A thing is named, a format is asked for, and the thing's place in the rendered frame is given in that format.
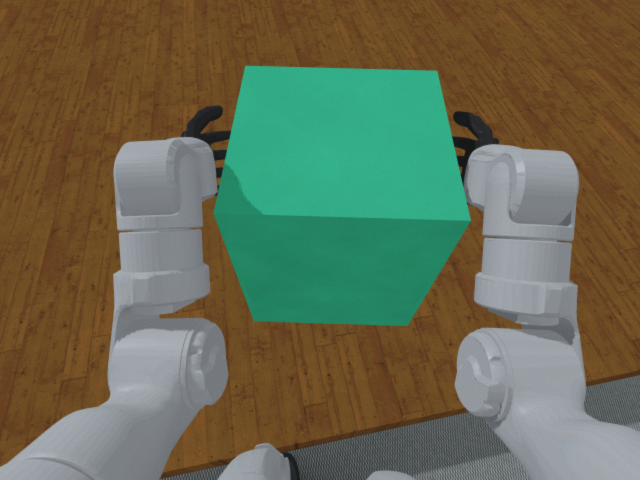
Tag left robot forearm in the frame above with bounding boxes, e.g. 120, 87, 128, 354
108, 137, 218, 390

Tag right robot upper arm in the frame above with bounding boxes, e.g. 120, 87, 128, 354
455, 328, 640, 480

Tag left robot thigh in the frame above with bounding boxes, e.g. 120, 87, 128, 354
217, 448, 290, 480

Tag left robot upper arm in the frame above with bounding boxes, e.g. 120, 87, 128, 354
0, 318, 229, 480

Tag right robot hand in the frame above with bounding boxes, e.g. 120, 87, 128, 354
452, 111, 499, 206

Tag carton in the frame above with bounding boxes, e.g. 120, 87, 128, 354
213, 66, 471, 326

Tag right robot forearm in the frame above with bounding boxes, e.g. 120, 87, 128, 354
464, 144, 586, 401

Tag left robot hand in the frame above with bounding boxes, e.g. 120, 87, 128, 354
181, 106, 231, 196

